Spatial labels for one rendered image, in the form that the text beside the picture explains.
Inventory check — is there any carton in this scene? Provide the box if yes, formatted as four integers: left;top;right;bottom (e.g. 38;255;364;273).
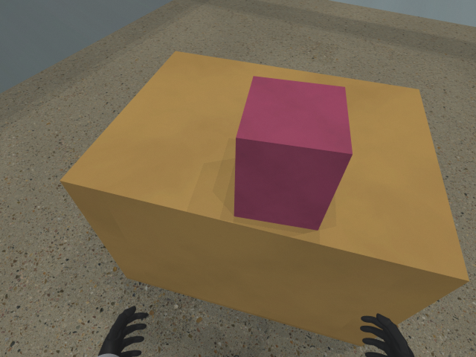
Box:
234;76;353;231

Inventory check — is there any pedestal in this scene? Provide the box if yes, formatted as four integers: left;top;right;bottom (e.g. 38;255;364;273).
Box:
60;51;469;347

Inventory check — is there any robot left hand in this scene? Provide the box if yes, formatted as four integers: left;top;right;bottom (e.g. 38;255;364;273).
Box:
98;306;147;357

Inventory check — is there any robot right hand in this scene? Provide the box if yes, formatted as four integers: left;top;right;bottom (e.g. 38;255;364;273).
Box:
360;313;414;357

